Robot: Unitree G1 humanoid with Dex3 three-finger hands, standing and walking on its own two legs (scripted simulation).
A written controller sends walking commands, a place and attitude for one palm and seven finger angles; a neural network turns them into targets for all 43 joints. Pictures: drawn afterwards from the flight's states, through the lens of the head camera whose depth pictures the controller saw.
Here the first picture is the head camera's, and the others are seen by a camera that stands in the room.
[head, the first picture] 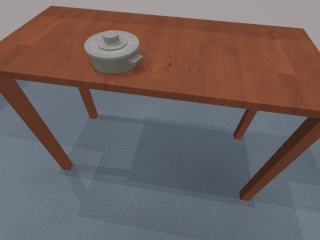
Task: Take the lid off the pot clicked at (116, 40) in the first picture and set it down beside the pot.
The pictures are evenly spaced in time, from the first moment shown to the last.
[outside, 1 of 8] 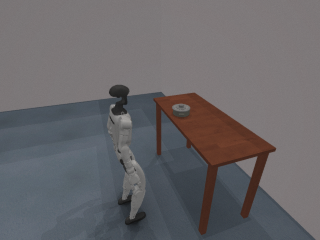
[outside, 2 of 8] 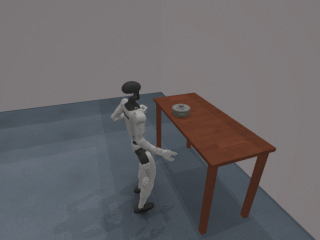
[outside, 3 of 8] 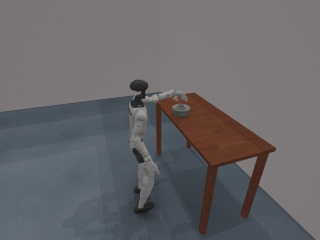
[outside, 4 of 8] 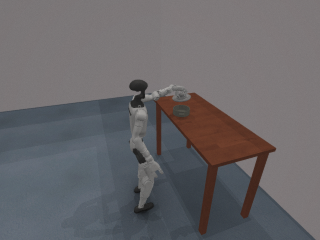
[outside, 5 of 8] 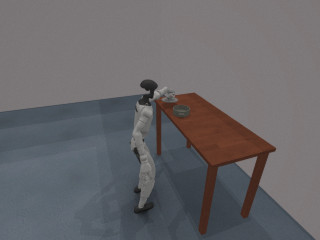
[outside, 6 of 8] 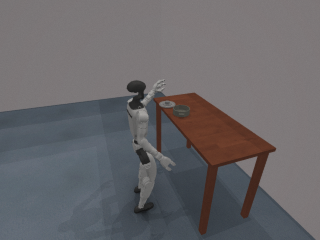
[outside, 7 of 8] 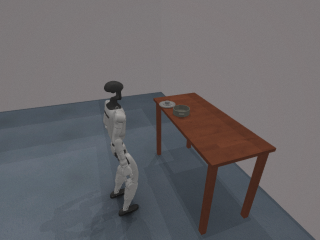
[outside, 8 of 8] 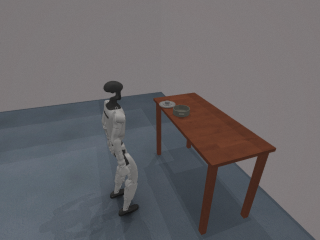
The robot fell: no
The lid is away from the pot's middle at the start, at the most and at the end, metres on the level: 0.00 0.25 0.25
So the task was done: yes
